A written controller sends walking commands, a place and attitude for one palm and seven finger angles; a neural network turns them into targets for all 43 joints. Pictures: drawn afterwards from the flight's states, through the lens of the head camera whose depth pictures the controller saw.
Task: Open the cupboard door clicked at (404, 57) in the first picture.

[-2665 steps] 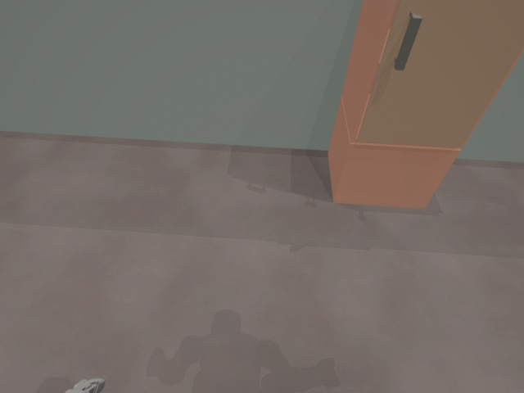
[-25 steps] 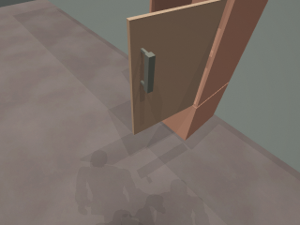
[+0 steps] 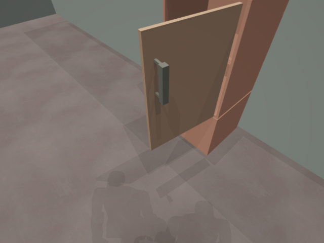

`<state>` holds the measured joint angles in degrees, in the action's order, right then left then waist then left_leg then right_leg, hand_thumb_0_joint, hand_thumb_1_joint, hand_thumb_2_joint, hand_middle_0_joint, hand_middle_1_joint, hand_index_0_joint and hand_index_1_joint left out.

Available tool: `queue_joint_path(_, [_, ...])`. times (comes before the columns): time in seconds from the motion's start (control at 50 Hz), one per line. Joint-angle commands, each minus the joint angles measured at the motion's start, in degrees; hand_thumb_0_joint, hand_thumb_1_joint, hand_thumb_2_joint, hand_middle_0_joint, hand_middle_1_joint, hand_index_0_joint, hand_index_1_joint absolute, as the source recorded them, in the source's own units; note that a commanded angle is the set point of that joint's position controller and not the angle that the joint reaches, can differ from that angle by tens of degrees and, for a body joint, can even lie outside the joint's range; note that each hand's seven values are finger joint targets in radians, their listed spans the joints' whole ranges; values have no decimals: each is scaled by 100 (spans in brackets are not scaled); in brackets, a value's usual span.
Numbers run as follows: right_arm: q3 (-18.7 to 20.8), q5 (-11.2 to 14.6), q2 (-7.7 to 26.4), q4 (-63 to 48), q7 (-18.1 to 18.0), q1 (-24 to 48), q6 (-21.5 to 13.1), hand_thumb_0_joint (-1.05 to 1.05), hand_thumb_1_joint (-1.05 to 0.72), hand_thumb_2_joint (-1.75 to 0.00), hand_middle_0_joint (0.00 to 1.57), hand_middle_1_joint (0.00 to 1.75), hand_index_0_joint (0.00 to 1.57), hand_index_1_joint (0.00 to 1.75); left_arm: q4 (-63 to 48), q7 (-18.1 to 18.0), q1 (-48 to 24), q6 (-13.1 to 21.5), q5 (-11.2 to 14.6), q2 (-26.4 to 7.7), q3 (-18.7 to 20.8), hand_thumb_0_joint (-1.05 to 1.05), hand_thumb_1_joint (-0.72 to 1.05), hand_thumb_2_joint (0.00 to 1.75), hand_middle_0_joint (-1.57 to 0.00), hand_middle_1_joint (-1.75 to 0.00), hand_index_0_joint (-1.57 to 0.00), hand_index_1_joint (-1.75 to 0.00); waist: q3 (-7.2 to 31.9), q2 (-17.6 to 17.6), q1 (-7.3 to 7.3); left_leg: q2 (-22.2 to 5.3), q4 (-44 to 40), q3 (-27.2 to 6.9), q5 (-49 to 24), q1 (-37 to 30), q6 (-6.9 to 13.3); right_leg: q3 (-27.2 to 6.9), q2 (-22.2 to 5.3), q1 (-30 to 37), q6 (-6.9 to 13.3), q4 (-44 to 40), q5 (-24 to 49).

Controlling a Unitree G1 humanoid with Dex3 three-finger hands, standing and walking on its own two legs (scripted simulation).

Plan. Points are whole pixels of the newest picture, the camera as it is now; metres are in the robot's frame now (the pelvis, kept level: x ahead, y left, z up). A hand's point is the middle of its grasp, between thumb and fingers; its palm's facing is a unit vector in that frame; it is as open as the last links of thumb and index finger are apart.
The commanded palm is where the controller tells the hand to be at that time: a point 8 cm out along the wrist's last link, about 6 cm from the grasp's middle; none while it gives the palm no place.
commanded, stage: let the arm hang, fingers relaxed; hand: left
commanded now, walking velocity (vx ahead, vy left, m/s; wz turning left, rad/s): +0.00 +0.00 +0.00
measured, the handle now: (160, 82) +0.61 +0.04 +0.07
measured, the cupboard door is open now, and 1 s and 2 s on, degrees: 80 80 80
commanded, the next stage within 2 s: look to check the result in 0.28 s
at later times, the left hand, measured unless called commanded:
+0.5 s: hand out of the picture -0.02 +0.16 -0.17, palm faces +0.05 -0.98 -0.18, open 7.3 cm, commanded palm none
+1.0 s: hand out of the picture +0.02 +0.15 -0.17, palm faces +0.05 -0.98 -0.18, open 7.3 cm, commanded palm none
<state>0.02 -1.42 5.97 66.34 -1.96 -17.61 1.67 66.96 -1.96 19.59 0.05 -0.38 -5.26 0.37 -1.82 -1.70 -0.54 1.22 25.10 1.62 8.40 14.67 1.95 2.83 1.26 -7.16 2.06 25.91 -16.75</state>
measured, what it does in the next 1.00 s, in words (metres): stands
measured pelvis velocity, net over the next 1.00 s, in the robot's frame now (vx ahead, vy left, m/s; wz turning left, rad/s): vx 0.03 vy -0.01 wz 0.00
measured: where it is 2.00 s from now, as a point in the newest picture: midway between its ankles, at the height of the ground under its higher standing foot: outside the picture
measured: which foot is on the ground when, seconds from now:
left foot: down 0.00-1.00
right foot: down 0.00-1.00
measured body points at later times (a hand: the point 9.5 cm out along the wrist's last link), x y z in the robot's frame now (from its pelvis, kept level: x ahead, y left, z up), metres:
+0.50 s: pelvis +0.01 +0.00 +0.00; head +0.02 -0.01 +0.45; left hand -0.02 +0.21 -0.16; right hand -0.01 -0.21 -0.17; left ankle +0.06 +0.10 -0.74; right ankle -0.03 -0.10 -0.74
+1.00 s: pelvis +0.03 -0.01 +0.00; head +0.04 -0.02 +0.45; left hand +0.01 +0.20 -0.16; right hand +0.02 -0.23 -0.16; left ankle +0.06 +0.10 -0.74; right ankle -0.03 -0.10 -0.74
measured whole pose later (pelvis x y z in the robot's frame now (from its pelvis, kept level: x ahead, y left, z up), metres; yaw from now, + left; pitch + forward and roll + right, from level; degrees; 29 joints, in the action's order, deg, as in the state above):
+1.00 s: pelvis +0.03 -0.01 +0.00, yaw +0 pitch -2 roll +1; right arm 0.1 -1.3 8.3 66.6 -2.3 -14.2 0.6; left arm 65.9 -2.0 16.7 0.9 -0.3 -6.7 0.6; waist -2.6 -0.6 -0.4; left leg 1.1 22.9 1.4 9.6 11.8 1.1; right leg 2.8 1.5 -3.7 2.6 22.4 -17.3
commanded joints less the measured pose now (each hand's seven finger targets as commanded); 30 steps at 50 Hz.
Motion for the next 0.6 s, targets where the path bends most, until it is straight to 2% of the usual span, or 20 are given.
queue_joint_path(0.0, [72, 8, 465, -123, -38, -421, -92, 0, -90, -90, 20, 30, 20, 30, -74, -73, 536, 40, 0, -573, 92, 0, 90, 90, -20, -30, -20, -30, -569, 117, 6, -569, -541, -687, 483, -55, 57, -572, -626, -792, 131, -766, -235])
queue_joint_path(0.16, [77, 10, 455, -146, -49, -375, -132, 0, -90, -90, 20, 30, 20, 30, -143, -72, 445, 59, 1, -551, 112, 0, 90, 90, -20, -30, -20, -30, -585, 13, 12, -586, -565, -693, 253, -100, 58, -554, -639, -710, 110, -739, 90])
queue_joint_path(0.24, [79, 13, 477, -151, -46, -372, -119, 0, -90, -90, 20, 30, 20, 30, -153, -66, 411, 69, 6, -576, 105, 0, 90, 90, -20, -30, -20, -30, -550, 93, -10, -583, -519, -658, 214, -191, 40, -596, -654, -724, 120, -804, 47])
queue_joint_path(0.3, [78, 17, 523, -153, -51, -355, -140, 0, -90, -90, 20, 30, 20, 30, -158, -62, 398, 76, 8, -598, 113, 0, 90, 90, -20, -30, -20, -30, -376, 86, -10, -604, -500, -662, -9, -316, 47, -571, -652, -610, 105, -764, 226])
queue_joint_path(0.58, [68, 48, 648, -129, -56, -176, -153, 0, -90, -90, 20, 30, 20, 30, -106, -65, 407, 101, 13, -692, 93, 0, 90, 90, -20, -30, -20, -30, -303, 170, 10, -624, -442, -623, -432, -516, 55, -579, -685, -455, 81, -849, 560])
